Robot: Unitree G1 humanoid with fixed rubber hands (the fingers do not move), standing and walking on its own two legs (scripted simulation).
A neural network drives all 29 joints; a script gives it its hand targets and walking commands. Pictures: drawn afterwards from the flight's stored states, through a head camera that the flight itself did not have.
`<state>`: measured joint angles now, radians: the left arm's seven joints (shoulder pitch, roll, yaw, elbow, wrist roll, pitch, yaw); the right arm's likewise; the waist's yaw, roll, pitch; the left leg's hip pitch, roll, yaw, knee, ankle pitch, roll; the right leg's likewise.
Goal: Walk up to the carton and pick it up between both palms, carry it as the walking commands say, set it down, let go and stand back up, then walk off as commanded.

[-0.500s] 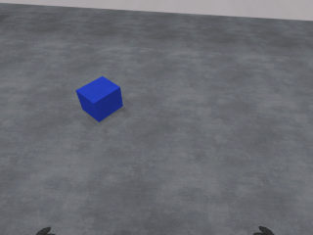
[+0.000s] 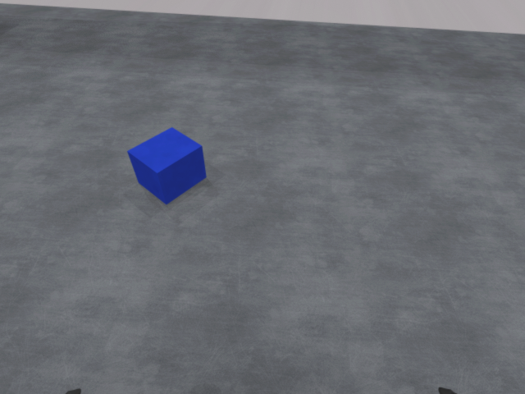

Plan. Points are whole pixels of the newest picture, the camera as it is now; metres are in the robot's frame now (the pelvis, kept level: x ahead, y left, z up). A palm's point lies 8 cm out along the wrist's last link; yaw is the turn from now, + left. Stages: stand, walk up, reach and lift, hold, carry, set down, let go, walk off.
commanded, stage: stand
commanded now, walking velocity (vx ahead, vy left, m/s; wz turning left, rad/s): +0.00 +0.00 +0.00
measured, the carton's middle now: (169, 165) +1.35 +0.47 -0.67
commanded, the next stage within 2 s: walk up in 0.48 s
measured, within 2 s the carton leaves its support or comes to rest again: neither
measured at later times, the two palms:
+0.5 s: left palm out of the picture +0.11 +0.31 -0.10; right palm out of the picture +0.11 -0.31 -0.10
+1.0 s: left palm out of the picture -0.03 +0.31 -0.12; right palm (358, 334) +0.26 -0.17 -0.12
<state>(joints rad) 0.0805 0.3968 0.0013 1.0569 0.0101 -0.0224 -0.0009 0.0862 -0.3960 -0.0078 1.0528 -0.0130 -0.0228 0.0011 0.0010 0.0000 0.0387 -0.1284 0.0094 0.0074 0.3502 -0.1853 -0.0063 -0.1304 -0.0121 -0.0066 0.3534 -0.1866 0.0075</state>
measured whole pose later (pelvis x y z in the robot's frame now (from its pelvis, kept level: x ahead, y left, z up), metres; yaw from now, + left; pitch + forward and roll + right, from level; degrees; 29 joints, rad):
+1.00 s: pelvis +0.07 +0.05 -0.01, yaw +10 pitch +1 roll +1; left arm 0.38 0.30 0.05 1.02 0.04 -0.05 -0.01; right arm 0.08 -0.29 -0.03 0.89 -0.02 0.02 0.10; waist 0.09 0.00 0.04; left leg -0.47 0.09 0.05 0.69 -0.26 -0.03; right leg -0.02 -0.17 -0.16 0.31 -0.29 0.11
